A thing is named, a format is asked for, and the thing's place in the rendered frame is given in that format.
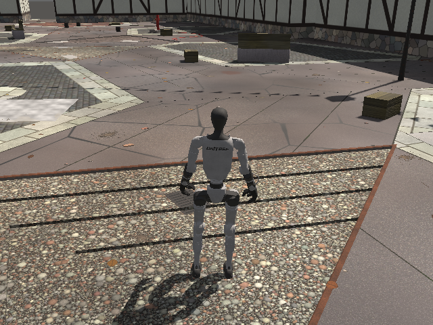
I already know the left robot forearm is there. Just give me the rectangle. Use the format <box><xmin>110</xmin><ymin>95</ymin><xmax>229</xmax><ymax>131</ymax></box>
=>
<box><xmin>181</xmin><ymin>163</ymin><xmax>193</xmax><ymax>186</ymax></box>

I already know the left robot hand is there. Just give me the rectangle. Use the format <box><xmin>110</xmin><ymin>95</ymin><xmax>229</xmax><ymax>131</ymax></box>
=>
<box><xmin>180</xmin><ymin>183</ymin><xmax>195</xmax><ymax>196</ymax></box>

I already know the robot left upper arm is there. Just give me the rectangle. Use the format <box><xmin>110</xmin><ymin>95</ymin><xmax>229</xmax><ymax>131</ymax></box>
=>
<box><xmin>186</xmin><ymin>136</ymin><xmax>204</xmax><ymax>173</ymax></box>

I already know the robot torso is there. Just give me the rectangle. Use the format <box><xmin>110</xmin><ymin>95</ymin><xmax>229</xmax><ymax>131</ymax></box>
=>
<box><xmin>202</xmin><ymin>134</ymin><xmax>234</xmax><ymax>203</ymax></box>

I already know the robot right upper arm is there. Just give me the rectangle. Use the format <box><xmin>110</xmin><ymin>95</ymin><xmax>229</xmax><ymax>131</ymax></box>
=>
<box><xmin>232</xmin><ymin>137</ymin><xmax>250</xmax><ymax>175</ymax></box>

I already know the right robot hand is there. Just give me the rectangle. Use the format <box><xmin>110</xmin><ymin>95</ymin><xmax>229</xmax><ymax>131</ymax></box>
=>
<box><xmin>242</xmin><ymin>188</ymin><xmax>258</xmax><ymax>203</ymax></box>

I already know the robot head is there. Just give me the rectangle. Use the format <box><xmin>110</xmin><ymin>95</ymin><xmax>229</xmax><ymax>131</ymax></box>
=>
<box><xmin>207</xmin><ymin>108</ymin><xmax>230</xmax><ymax>140</ymax></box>

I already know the right robot forearm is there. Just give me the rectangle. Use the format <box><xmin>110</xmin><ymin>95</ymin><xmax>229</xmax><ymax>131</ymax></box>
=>
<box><xmin>243</xmin><ymin>165</ymin><xmax>256</xmax><ymax>191</ymax></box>

